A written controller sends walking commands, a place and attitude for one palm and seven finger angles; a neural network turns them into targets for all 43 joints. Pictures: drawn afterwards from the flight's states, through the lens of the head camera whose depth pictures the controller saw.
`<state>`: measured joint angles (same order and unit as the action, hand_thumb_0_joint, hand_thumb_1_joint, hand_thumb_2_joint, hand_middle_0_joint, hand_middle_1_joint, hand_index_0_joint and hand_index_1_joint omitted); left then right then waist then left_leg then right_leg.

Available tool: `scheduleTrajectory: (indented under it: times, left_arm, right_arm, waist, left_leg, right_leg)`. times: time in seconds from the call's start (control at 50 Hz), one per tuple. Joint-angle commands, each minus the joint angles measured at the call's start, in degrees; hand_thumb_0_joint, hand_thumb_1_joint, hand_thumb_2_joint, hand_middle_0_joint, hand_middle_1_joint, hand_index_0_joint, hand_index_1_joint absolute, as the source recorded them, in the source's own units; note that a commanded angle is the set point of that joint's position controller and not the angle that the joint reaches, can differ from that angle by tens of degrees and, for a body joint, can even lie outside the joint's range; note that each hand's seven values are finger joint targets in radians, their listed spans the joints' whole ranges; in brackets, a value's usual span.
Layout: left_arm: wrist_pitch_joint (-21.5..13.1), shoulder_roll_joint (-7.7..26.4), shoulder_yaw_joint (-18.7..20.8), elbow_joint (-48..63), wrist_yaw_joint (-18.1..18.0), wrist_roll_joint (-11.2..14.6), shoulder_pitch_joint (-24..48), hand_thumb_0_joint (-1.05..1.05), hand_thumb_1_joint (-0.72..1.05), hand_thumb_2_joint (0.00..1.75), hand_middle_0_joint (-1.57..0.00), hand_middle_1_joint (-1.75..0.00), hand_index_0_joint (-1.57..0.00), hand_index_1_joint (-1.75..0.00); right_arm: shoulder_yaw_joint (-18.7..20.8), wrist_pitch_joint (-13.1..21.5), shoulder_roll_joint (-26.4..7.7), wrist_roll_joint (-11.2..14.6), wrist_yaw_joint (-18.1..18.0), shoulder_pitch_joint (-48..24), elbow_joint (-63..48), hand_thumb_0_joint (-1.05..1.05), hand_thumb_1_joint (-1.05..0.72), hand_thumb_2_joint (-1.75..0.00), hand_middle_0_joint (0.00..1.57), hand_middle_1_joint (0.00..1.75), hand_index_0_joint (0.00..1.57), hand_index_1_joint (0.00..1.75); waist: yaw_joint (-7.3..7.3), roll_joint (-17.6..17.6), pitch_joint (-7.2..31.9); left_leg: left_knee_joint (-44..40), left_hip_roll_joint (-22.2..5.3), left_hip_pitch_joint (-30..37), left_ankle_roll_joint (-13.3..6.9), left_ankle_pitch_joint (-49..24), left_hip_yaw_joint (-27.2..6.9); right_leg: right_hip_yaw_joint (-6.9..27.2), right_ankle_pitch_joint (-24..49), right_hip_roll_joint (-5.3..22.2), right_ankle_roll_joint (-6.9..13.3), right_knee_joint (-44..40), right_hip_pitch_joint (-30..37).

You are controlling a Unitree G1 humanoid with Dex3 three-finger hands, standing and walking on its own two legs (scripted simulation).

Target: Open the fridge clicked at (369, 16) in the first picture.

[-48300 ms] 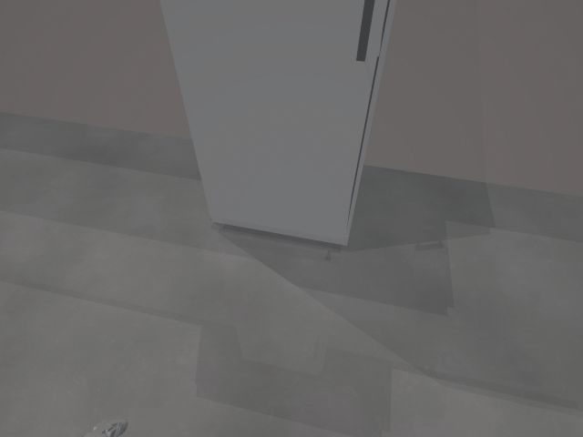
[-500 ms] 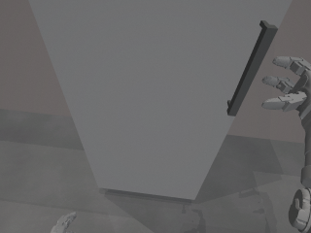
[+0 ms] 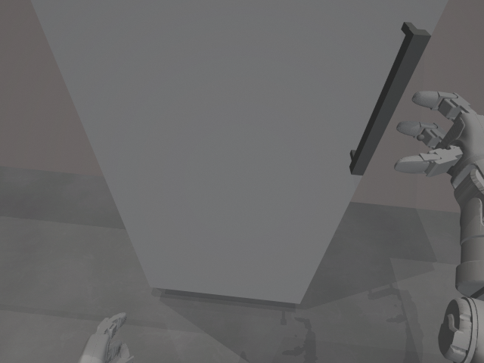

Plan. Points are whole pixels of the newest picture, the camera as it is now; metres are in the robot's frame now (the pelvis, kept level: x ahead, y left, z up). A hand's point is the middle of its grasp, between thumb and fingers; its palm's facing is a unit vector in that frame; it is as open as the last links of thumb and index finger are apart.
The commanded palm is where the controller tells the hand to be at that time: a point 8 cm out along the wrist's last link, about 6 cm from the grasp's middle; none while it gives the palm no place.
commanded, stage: feel for the door with the fingertips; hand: right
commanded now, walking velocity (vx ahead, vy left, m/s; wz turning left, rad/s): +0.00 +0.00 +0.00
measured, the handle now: (378, 108) +0.48 -0.18 +0.22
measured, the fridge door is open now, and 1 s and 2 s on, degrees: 0 0 0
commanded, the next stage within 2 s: slide the fingers in behind the handle in 0.86 s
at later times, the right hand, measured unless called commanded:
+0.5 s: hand (400, 131) +0.41 -0.19 +0.23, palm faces +0.06 +1.00 +0.02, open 14.0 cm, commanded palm +0.38 -0.25 +0.23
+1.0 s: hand (399, 122) +0.43 -0.20 +0.23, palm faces +0.07 +1.00 +0.01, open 13.6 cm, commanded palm +0.41 -0.25 +0.23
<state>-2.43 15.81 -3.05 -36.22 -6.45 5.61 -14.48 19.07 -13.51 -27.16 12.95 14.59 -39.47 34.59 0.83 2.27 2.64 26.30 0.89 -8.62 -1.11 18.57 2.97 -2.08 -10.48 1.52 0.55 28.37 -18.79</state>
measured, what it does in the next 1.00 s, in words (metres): stands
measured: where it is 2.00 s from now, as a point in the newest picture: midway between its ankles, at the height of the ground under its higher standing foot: outside the picture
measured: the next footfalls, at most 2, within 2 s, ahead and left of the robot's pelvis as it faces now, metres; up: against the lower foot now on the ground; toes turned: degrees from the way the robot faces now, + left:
none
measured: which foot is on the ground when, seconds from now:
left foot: down 0.00-1.00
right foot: down 0.00-1.00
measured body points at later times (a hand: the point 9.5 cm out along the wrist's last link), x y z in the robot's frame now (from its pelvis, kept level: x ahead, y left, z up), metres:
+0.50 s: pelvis +0.01 +0.00 +0.00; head -0.02 +0.02 +0.45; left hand +0.15 +0.25 -0.09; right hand +0.40 -0.25 +0.23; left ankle -0.05 +0.10 -0.74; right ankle +0.05 -0.12 -0.74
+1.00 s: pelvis +0.00 +0.01 +0.00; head -0.01 +0.02 +0.45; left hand +0.10 +0.27 -0.11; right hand +0.42 -0.25 +0.23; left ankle -0.05 +0.10 -0.74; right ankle +0.05 -0.12 -0.74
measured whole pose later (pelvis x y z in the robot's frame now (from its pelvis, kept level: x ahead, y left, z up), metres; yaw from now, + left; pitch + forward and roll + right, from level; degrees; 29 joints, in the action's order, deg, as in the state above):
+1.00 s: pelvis +0.00 +0.01 +0.00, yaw +0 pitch +1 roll +0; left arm -1.5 16.1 -1.9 -39.1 -6.3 5.0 -17.7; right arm 17.6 -11.4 -26.2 11.2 11.8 -45.9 42.3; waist 2.0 2.0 3.0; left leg 26.2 1.5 -8.8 -1.7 18.5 2.9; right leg -1.9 -10.3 2.1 0.0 27.9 -18.8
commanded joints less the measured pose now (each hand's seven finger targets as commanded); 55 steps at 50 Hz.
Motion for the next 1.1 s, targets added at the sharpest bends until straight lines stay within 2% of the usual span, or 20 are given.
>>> scheduleTrajectory:
  times: [0.0,0.04,0.14,0.18,0.2,0.26,0.3,0.34,0.4,0.46,0.5,0.58,0.72,0.78,0.84,0.9,0.92,0.96,0.98,1.08]
  left_arm:
    - [-3.18,7.72,3.04,7.31,-0.34,-0.44,3.79,0.0,0.9,0.9,-0.2,-0.3,-0.2,-0.3]
    - [-2.7,8.0,3.11,6.78,-0.37,-0.39,3.19,0.0,0.9,0.9,-0.2,-0.3,-0.2,-0.3]
    - [-2.25,7.76,3.39,8.06,0.0,0.31,4.08,0.0,0.9,0.9,-0.2,-0.3,-0.2,-0.3]
    - [-2.31,7.96,3.68,8.23,-0.03,0.24,3.68,0.0,0.9,0.9,-0.2,-0.3,-0.2,-0.3]
    - [-2.34,8.14,3.73,8.4,0.03,0.17,4.07,0.0,0.9,0.9,-0.2,-0.3,-0.2,-0.3]
    - [-2.68,7.41,3.62,8.78,0.38,-0.17,4.92,0.0,0.9,0.9,-0.2,-0.3,-0.2,-0.3]
    - [-2.84,7.27,3.5,8.67,0.75,-0.48,5.33,0.0,0.9,0.9,-0.2,-0.3,-0.2,-0.3]
    - [-2.55,6.86,3.31,8.09,0.8,-0.52,5.73,0.0,0.9,0.9,-0.2,-0.3,-0.2,-0.3]
    - [-1.88,6.89,3.15,8.04,0.83,-0.58,6.77,0.0,0.9,0.9,-0.2,-0.3,-0.2,-0.3]
    - [-1.15,6.78,2.98,7.6,0.43,-0.49,7.03,0.0,0.9,0.9,-0.2,-0.3,-0.2,-0.3]
    - [-0.95,7.01,2.9,7.26,0.07,-0.55,7.14,0.0,0.9,0.9,-0.2,-0.3,-0.2,-0.3]
    - [-1.25,6.72,2.93,6.99,-0.35,-0.63,6.36,0.0,0.9,0.9,-0.2,-0.3,-0.2,-0.3]
    - [-1.5,7.2,3.19,5.1,-0.51,-0.57,4.59,0.0,0.9,0.9,-0.2,-0.3,-0.2,-0.3]
    - [-1.51,7.88,3.5,4.62,-0.5,-0.78,2.79,0.0,0.9,0.9,-0.2,-0.3,-0.2,-0.3]
    - [-1.55,7.8,3.71,4.81,-0.36,-0.98,2.08,0.0,0.9,0.9,-0.2,-0.3,-0.2,-0.3]
    - [-1.89,7.67,3.93,5.53,-0.09,-0.82,1.82,0.0,0.9,0.9,-0.2,-0.3,-0.2,-0.3]
    - [-1.96,7.58,3.87,5.16,-0.08,-0.78,1.43,0.0,0.9,0.9,-0.2,-0.3,-0.2,-0.3]
    - [-2.1,7.77,4.09,4.8,-0.01,-0.71,0.72,0.0,0.9,0.9,-0.2,-0.3,-0.2,-0.3]
    - [-2.21,8.1,4.31,4.91,0.01,-0.73,0.04,0.0,0.9,0.9,-0.2,-0.3,-0.2,-0.3]
    - [-2.56,8.2,4.38,5.26,-0.04,-0.56,0.0,0.0,0.9,0.9,-0.2,-0.3,-0.2,-0.3]
  right_arm:
    - [4.73,6.92,-18.05,0.25,-1.43,-32.17,-15.99,0.0,0.5,-0.3,0.3,1.2,0.3,1.2]
    - [5.63,5.19,-19.1,-0.54,-1.49,-29.54,-12.13,0.0,0.5,-0.3,0.3,1.2,0.3,1.2]
    - [-1.32,0.83,-10.67,-0.05,0.0,-26.11,-11.46,0.0,0.5,-0.3,0.3,1.2,0.3,1.2]
    - [-0.8,0.76,-10.51,1.22,0.08,-25.03,-12.89,0.0,0.5,-0.3,0.3,1.2,0.3,1.2]
    - [0.79,1.07,-12.38,1.33,-0.11,-26.46,-15.86,0.0,0.5,-0.3,0.3,1.2,0.3,1.2]
    - [1.18,2.07,-10.77,1.68,-1.52,-26.24,-21.6,0.0,0.5,-0.3,0.3,1.2,0.3,1.2]
    - [3.07,2.77,-12.2,1.44,-3.21,-25.4,-24.94,0.0,0.5,-0.3,0.3,1.2,0.3,1.2]
    - [1.89,1.77,-9.91,0.85,-4.51,-24.84,-23.64,0.0,0.5,-0.3,0.3,1.2,0.3,1.2]
    - [3.38,-0.41,-11.38,-0.01,-6.02,-21.68,-23.29,0.0,0.5,-0.3,0.3,1.2,0.3,1.2]
    - [1.28,-2.48,-9.89,-0.77,-6.42,-24.12,-21.27,0.0,0.5,-0.3,0.3,1.2,0.3,1.2]
    - [2.07,-2.33,-11.99,-0.87,-6.35,-26.47,-20.5,0.0,0.5,-0.3,0.3,1.2,0.3,1.2]
    - [-1.09,-0.2,-9.19,-0.34,-5.43,-30.99,-19.65,0.0,0.5,-0.3,0.3,1.2,0.3,1.2]
    - [-2.57,0.8,-8.72,-0.45,-3.83,-34.86,-8.97,0.0,0.5,-0.3,0.3,1.2,0.3,1.2]
    - [-0.13,1.7,-11.97,-0.28,-3.85,-34.91,-4.4,0.0,0.5,-0.3,0.3,1.2,0.3,1.2]
    - [2.92,3.76,-15.7,-1.22,-4.06,-36.16,-3.47,0.0,0.5,-0.3,0.3,1.2,0.3,1.2]
    - [2.42,6.64,-15.6,-1.62,-3.97,-36.79,-6.81,0.0,0.5,-0.3,0.3,1.2,0.3,1.2]
    - [0.78,6.69,-13.54,-1.66,-3.83,-37.33,-5.44,0.0,0.5,-0.3,0.3,1.2,0.3,1.2]
    - [0.76,6.81,-13.26,-1.53,-3.71,-37.77,-4.47,0.0,0.5,-0.3,0.3,1.2,0.3,1.2]
    - [2.59,7.21,-15.41,-1.21,-3.83,-36.25,-4.48,0.0,0.5,-0.3,0.3,1.2,0.3,1.2]
    - [1.43,6.88,-13.79,-0.81,-3.18,-35.11,-5.04,0.0,0.5,-0.3,0.3,1.2,0.3,1.2]
  waist:
    - [0.65,2.2,18.02]
    - [0.32,2.98,15.91]
    - [0.78,3.43,13.35]
    - [0.92,-1.15,14.05]
    - [0.44,-0.75,15.78]
    - [-0.28,-0.5,18.26]
    - [-1.11,0.31,19.45]
    - [-0.76,-0.39,16.77]
    - [-1.71,-0.7,15.65]
    - [-0.48,-0.92,12.52]
    - [-0.18,-0.82,12.24]
    - [1.22,-0.85,13.55]
    - [2.13,-0.27,12.94]
    - [1.87,-4.57,12.9]
    - [1.02,-3.19,15.74]
    - [0.94,-0.14,17.65]
    - [1.73,-0.1,16.15]
    - [1.88,0.13,14.97]
    - [1.57,-2.12,15.5]
    - [1.49,-1.74,14.98]
  left_leg:
    - [-4.28,0.34,-5.62,0.01,-18.89,-2.05]
    - [-4.57,0.21,-5.91,-0.03,-18.53,-1.97]
    - [-4.68,0.36,-7.81,-0.16,-17.93,-1.19]
    - [-4.92,0.53,-6.5,0.01,-19.25,-0.96]
    - [-4.54,0.47,-6.03,-0.05,-20.16,-1.27]
    - [-3.76,0.55,-5.06,-0.13,-21.73,-1.13]
    - [-3.63,0.54,-3.46,-0.26,-22.91,-1.28]
    - [-4.02,0.61,-4.36,-0.07,-21.65,-1.13]
    - [-4.31,0.28,-2.73,0.09,-22.32,-1.63]
    - [-5.25,0.33,-4.87,0.33,-19.57,-1.64]
    - [-5.76,0.14,-4.65,0.39,-19.05,-2.09]
    - [-6.0,0.14,-5.07,0.35,-18.52,-2.07]
    - [-5.97,-0.27,-7.27,0.49,-17.49,-2.34]
    - [-5.98,-0.35,-6.29,0.82,-17.18,-2.23]
    - [-4.98,-0.74,-4.16,0.86,-20.6,-3.06]
    - [-4.36,-0.46,-3.57,0.66,-21.64,-2.92]
    - [-4.5,-0.27,-5.08,0.69,-20.96,-2.78]
    - [-4.79,-0.04,-6.51,0.64,-19.45,-2.63]
    - [-4.88,-0.01,-5.07,0.75,-19.82,-2.45]
    - [-4.97,0.17,-5.68,0.68,-18.41,-2.21]
  right_leg:
    - [3.32,11.39,-0.7,2.43,-0.65,19.14]
    - [3.05,10.63,-0.73,2.22,-1.09,17.6]
    - [3.4,10.58,-0.59,2.19,-1.09,17.77]
    - [3.16,11.31,-0.56,2.57,-0.73,17.77]
    - [3.53,11.99,-0.61,2.52,-0.87,18.34]
    - [3.53,14.49,-0.62,2.33,-0.86,20.61]
    - [3.38,15.87,-0.66,2.35,-0.94,20.85]
    - [2.95,14.46,-0.65,2.29,-1.34,19.87]
    - [2.09,13.61,-0.87,2.44,-1.6,17.85]
    - [2.08,11.0,-0.7,2.36,-2.06,17.16]
    - [2.06,10.05,-0.81,2.49,-2.01,16.7]
    - [2.31,9.88,-0.9,2.59,-1.66,18.31]
    - [2.65,7.82,-1.35,2.5,-1.37,16.78]
    - [2.69,6.98,-1.39,2.67,-1.32,14.32]
    - [2.37,8.94,-1.45,2.77,-1.04,13.88]
    - [2.14,10.72,-1.25,2.76,-0.61,15.28]
    - [2.06,10.21,-1.23,2.78,-0.53,15.4]
    - [2.13,9.14,-1.15,2.76,-0.5,15.19]
    - [2.06,9.39,-1.09,2.96,-0.34,14.58]
    - [1.95,8.74,-0.9,2.96,-0.68,14.86]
